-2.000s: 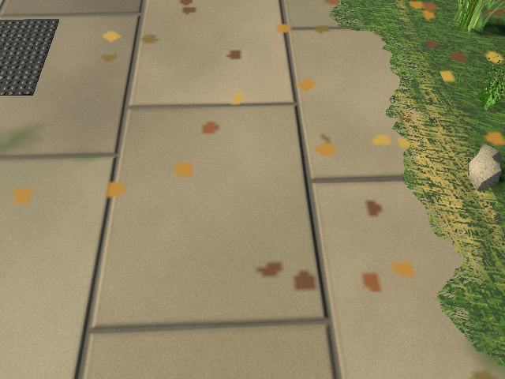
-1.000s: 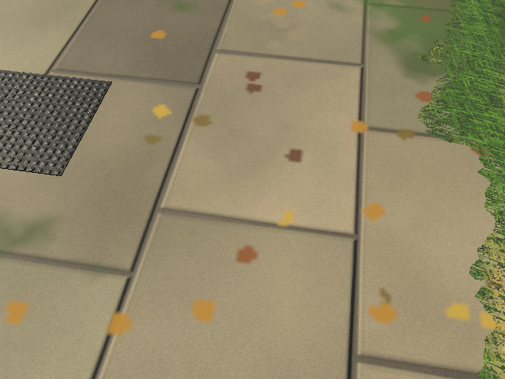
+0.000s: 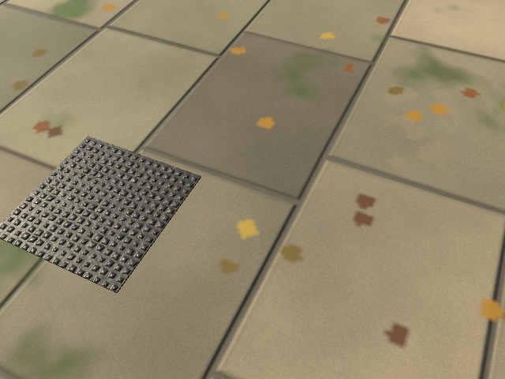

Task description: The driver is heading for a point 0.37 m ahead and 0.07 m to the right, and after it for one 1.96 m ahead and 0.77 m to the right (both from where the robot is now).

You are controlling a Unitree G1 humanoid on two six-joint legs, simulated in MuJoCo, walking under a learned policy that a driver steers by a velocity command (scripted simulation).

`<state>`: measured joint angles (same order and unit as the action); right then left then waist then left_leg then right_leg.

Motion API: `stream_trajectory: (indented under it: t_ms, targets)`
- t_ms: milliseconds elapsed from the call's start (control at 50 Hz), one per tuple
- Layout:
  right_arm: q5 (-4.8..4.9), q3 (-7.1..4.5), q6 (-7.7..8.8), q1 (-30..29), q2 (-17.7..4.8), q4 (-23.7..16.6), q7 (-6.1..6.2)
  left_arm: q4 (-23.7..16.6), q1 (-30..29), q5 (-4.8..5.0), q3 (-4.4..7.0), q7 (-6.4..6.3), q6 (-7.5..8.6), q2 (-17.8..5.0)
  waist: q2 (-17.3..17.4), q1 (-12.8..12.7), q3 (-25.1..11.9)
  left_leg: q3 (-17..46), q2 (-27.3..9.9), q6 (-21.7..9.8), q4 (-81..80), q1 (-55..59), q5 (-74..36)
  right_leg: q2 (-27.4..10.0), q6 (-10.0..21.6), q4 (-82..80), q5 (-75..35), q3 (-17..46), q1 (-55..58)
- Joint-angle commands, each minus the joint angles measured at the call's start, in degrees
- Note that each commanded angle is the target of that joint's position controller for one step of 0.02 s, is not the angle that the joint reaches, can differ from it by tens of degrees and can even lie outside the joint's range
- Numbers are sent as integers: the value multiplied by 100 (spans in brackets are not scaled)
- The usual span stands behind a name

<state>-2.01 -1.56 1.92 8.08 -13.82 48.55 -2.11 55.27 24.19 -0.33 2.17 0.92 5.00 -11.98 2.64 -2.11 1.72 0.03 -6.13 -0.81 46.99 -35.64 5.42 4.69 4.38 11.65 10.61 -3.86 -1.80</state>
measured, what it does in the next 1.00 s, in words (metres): walks ahead, turning right: left foot, then right foot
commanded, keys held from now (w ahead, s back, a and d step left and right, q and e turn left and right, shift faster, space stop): w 0.10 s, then w+e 0.90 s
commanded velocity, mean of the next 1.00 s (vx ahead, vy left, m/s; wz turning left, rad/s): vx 0.50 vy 0.00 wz -0.39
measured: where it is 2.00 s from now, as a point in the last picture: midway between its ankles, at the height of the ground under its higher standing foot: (376, 230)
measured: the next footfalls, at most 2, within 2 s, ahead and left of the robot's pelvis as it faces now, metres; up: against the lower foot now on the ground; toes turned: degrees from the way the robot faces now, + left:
left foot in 0.20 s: +0.27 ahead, +0.13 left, +0.00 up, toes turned +2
right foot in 0.74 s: +0.50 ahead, -0.11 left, +0.00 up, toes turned -24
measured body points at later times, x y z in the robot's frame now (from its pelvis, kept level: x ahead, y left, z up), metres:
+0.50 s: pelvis +0.26 +0.05 +0.00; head +0.28 +0.06 +0.45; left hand +0.39 +0.29 -0.14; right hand +0.22 -0.21 -0.13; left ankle +0.23 +0.12 -0.75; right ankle +0.32 -0.11 -0.67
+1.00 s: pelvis +0.49 -0.06 -0.01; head +0.52 -0.08 +0.44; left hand +0.65 +0.18 -0.13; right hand +0.51 -0.35 -0.12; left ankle +0.63 +0.08 -0.67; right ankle +0.47 -0.09 -0.75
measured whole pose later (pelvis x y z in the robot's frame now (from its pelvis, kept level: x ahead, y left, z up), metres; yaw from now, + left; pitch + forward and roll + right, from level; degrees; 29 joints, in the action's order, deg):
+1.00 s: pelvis +0.49 -0.06 -0.01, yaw -28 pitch +1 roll +0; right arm -2.7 -2.6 2.0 8.1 -14.3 44.9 -0.7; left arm 50.9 18.7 0.0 4.3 0.4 2.3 -15.4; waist 1.6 -1.4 3.0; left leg 1.9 -7.6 2.6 59.9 -34.9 14.9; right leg 8.7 7.9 19.2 10.6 0.8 -9.0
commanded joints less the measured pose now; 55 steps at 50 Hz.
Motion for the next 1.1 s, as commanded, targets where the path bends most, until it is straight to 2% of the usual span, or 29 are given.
stream_trajectory:
  t_ms: [20, 120, 160, 180, 200, 220, 240, 260, 280, 320, 340, 400, 520, 620, 640, 680, 720, 740, 760, 780, 800, 820, 840, 860, 880, 900, 920, 980, 1100]
  targets:
    - [34, 23, 74, -675, -179, -479, -9, -174, 215, 3, 152, -26, 80, -820, -654, -56, 257, -312, 153, 34, -767, 119, -475, -1419, 638, -468, -1840, 706, -207]
    - [39, -10, 136, -1039, -326, -649, 33, -21, 382, -64, 156, -97, 21, -895, -696, -71, 302, -321, 349, -217, -1443, 436, 7, -1750, 591, 28, -2672, 828, 455]
    - [18, -84, 207, -408, -447, -482, 91, -17, 207, -75, 176, -126, -11, -999, -696, 272, 36, -340, 606, -371, -1812, 1327, 414, -1721, 483, 815, -3770, 861, 490]
    - [-26, -155, 278, 461, -568, -189, 146, -30, 110, -49, 163, -117, -30, -982, -489, 656, -428, -366, 695, -502, -2229, 2454, 205, -1474, 376, 1785, -3869, 687, 227]
    - [-161, -273, 347, 1469, -953, 26, 232, -192, 30, 10, 102, -101, -12, -814, -75, 1020, -1141, 519, -192, -753, -2292, 3971, 490, -1178, 261, 3206, -2555, 505, -776]
    - [-254, -430, 317, 1824, -1563, 40, 261, -359, 668, 220, -58, -79, -20, -102, 1185, 783, -1870, 2931, -1911, -1343, -2695, 5559, 971, -255, -8, 5176, 1101, 5, -2811]
    - [-32, -410, 230, 1622, -1312, 7, 221, -227, 540, 60, 131, -147, -93, -807, 588, 775, -1760, 3525, -1972, -1411, -3074, 5032, 1318, -308, 79, 5854, 1853, 559, -3233]
    - [22, -293, 219, 1050, -895, -66, 203, -292, 144, 20, 180, -128, -114, -839, 216, 548, -879, 2618, -1680, -1233, -3219, 4248, 1433, -609, 121, 5908, 1381, 733, -3370]
    - [41, -217, 258, 714, -582, -95, 183, -320, -81, 16, 149, -86, -113, -668, 98, 441, -385, 1914, -1406, -1070, -3495, 3553, 1089, -812, 100, 5674, 989, 719, -3276]
    - [72, -153, 334, 565, -354, -16, 232, -288, -98, -101, 172, -1, -251, -554, 236, 192, -36, 944, -945, -692, -3787, 2867, 514, -999, 20, 5357, 640, 680, -2936]
    - [78, -161, 385, 616, -394, 17, 244, -289, -46, -125, 171, 41, -327, -475, 324, 125, -73, 733, -958, -714, -3826, 2748, 195, -1001, -27, 5367, 559, 633, -2823]
    - [137, -206, 504, 838, -476, 131, 256, -442, -441, -129, 188, 116, -441, -402, 145, 66, 21, 143, -884, -727, -3979, 2840, -338, -1075, -128, 5295, 100, 559, -3266]
    - [100, -200, 487, 1248, -453, 335, 282, -886, -1600, -131, 130, 219, -457, -303, 102, 232, 324, -747, -728, -707, -3991, 3119, -952, -1048, -224, 3933, -956, 282, -3769]
    - [87, -242, 420, 1673, -622, 520, 343, -1251, -2404, -178, 58, 297, -434, -296, 103, 448, 462, -1195, -940, -655, -3726, 3809, -1827, -877, 44, 2776, -870, -238, -3536]
    - [80, -251, 386, 1709, -654, 547, 359, -1293, -2442, -188, 65, 300, -430, -323, 117, 436, 450, -1278, -979, -630, -3563, 3989, -2220, -804, 135, 2649, -669, -316, -3459]
    - [65, -282, 320, 1649, -790, 553, 391, -1290, -2273, -196, 107, 269, -436, -401, 242, 293, 264, -1477, -1005, -563, -2932, 4239, -3865, -486, 358, 2502, -115, -539, -2990]
    - [55, -339, 208, 1574, -980, 533, 399, -1103, -1518, -189, 210, 206, -408, -567, 331, -47, -224, -1571, -1012, -540, -1574, 4319, -5016, -58, 634, 2347, 482, -666, -2115]
    - [83, -353, 152, 1500, -1036, 483, 377, -870, -749, -217, 303, 147, -349, -700, 175, -400, -663, -1648, -947, -439, -362, 3907, -4494, 109, 805, 1879, 325, -572, -1084]
    - [92, -315, 152, 1453, -896, 311, 353, -662, 73, -292, 484, 56, -318, -1204, -360, -748, -1214, -1655, -770, -241, 1354, 2668, -2612, -694, 1114, 1514, 802, 655, 340]
    - [179, -229, 227, 1487, -343, -187, 230, -807, -231, -202, 650, 13, -373, -1888, -1867, -281, -1558, -1259, 655, 155, 3571, -45, 2478, -2329, 2062, 854, 642, 4042, 1928]
    - [98, -281, 299, 783, -757, -334, 203, -847, -80, -80, 629, -8, -446, -1819, -675, -538, -1513, 40, 559, 110, 3827, -735, 2303, -2401, 2043, 431, 157, 4345, 1882]
    - [164, -233, 376, 533, -612, -436, 177, -790, -353, -55, 564, -65, -449, -1583, -457, -367, -838, 167, 244, 47, 3539, -934, 1738, -2327, 1875, 431, -268, 3476, 1303]
    - [172, -222, 422, 680, -601, -352, 199, -767, -590, -29, 477, -77, -413, -1244, -59, -71, -337, 149, 26, 37, 2876, -591, 1402, -2061, 1589, 349, -1004, 2910, 475]
    - [68, -240, 343, 630, -589, -315, 208, -801, -913, 14, 410, -84, -376, -1029, 145, 165, -131, 187, -102, 38, 2451, -213, 1294, -1595, 1232, 258, -1274, 2358, -51]
    - [-25, -216, 228, 960, -527, -301, 203, -859, -1015, 30, 380, -99, -322, -999, -237, 340, -234, 182, -110, 128, 2261, 174, 1271, -1583, 1323, 209, -1768, 2183, -374]
    - [-80, -220, 123, 975, -547, -292, 200, -847, -966, 51, 350, -81, -251, -923, -230, 381, -231, 186, -132, 203, 2131, 308, 1326, -1470, 1330, 194, -2149, 2082, -514]
    - [-98, -218, 45, 936, -503, -341, 181, -814, -869, 77, 355, -72, -192, -978, -245, 407, -230, 138, -107, 278, 1931, 332, 1321, -1374, 1350, 153, -2203, 1961, -644]
    - [-84, -199, -29, 341, -466, -564, 129, -770, -538, 36, 393, -72, -142, -1181, -298, 261, -51, 11, -92, 421, 1182, -25, 742, -1149, 1208, -15, -1965, 1864, -712]
    - [-27, -136, -11, -768, -458, -958, 73, -715, 98, 29, 378, -81, -162, -1170, -575, -190, 31, 2, 112, 402, -301, -473, -337, -1079, 917, 87, -1929, 1986, -1]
